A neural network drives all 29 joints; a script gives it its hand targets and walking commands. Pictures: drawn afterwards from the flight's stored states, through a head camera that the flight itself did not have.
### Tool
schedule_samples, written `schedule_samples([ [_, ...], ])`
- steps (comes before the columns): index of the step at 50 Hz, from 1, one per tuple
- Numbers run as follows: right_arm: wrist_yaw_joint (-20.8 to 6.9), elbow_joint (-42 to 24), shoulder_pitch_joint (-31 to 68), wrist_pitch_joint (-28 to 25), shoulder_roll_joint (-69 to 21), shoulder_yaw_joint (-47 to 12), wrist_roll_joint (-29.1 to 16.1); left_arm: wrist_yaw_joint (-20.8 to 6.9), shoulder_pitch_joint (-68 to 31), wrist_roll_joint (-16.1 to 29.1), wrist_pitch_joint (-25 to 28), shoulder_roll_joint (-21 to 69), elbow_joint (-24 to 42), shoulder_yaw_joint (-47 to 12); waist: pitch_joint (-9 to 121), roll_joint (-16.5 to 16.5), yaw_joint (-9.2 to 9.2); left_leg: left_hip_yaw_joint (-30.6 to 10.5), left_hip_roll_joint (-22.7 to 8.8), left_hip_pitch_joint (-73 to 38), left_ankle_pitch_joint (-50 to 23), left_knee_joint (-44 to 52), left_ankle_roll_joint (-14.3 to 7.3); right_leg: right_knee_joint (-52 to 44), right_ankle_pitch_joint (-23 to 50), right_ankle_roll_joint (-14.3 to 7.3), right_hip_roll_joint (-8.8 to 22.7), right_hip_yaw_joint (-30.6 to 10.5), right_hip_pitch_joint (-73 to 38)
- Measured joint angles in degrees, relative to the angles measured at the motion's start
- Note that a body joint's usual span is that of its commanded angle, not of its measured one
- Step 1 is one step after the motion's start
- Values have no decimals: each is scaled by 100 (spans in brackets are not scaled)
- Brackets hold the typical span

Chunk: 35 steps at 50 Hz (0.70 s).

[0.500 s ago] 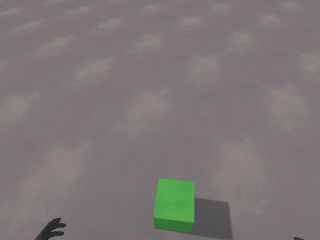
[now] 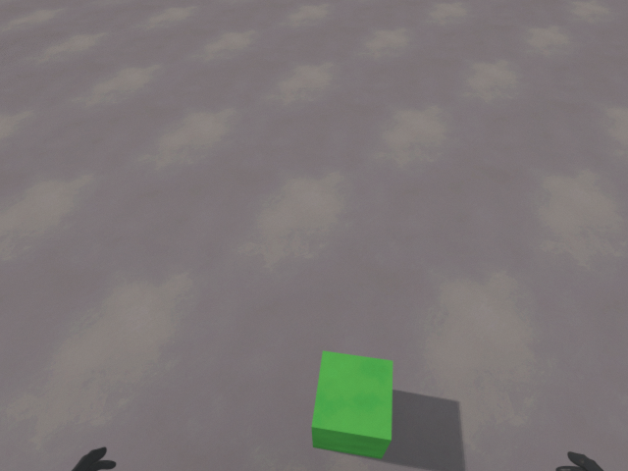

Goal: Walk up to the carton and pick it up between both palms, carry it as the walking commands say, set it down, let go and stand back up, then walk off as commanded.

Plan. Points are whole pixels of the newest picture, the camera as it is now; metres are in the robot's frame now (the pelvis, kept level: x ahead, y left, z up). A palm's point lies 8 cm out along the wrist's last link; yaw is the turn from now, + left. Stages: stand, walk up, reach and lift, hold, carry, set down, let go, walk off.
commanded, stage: walk up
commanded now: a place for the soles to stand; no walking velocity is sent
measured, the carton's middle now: (352, 404) +0.42 -0.05 -0.66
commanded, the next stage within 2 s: reach and lift in 0.54 s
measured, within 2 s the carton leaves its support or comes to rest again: neither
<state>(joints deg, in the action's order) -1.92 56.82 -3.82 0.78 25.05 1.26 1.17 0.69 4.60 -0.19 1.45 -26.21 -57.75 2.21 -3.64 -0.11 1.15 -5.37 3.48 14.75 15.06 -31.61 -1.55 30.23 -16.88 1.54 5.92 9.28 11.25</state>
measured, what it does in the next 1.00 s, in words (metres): stands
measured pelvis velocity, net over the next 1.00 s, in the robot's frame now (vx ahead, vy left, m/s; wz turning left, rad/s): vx -0.01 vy -0.03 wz -0.11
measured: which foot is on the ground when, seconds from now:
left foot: down 0.00-1.00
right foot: down 0.00-1.00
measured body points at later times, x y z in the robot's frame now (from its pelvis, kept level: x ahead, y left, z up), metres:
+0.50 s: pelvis +0.01 +0.00 +0.01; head +0.02 +0.00 +0.46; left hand +0.12 +0.33 -0.10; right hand +0.14 -0.32 -0.10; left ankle +0.02 +0.11 -0.73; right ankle -0.01 -0.14 -0.73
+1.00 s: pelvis -0.01 -0.03 -0.03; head +0.11 -0.03 +0.41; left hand +0.23 +0.27 -0.12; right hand +0.22 -0.31 -0.12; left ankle +0.02 +0.10 -0.73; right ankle -0.01 -0.14 -0.73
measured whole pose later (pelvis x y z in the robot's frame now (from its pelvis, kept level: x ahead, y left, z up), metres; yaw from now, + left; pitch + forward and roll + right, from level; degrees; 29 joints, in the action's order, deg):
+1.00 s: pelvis -0.01 -0.03 -0.03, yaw -6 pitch +8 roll +0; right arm 0.3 31.1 5.0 12.8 15.6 6.1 2.2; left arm -4.7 -4.2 -3.1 -10.3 -19.4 -35.0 12.5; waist -7.0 -1.3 3.4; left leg -0.6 -1.2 31.6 21.1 -44.9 1.5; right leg 45.3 -21.6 -0.5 -0.4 0.4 31.5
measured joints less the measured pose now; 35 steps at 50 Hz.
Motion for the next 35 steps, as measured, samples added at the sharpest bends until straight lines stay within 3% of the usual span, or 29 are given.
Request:
schedule_samples([
  [4,12,26,-16,16,-96,-42,1,-2,-25,-5,8,18,-51,-42,34,11,-21,-19,16,-111,-106,230,-16,-261,123,3,-117,-206,-111],
  [27,29,176,153,12,-148,-20,-23,22,68,-47,59,186,-169,-77,95,38,-28,59,-77,-396,-264,692,40,-723,319,23,-206,-309,-357],
  [32,-211,-1588,-32,551,-458,654,450,-226,167,-373,-631,373,1772,440,-295,18,118,277,-221,69,-34,132,122,-101,157,-34,-370,-616,237],
  [35,-207,-2055,91,867,-592,784,539,-340,32,-536,-968,516,2247,719,-620,19,40,350,-306,176,26,-39,155,72,120,-77,-455,-698,379],
])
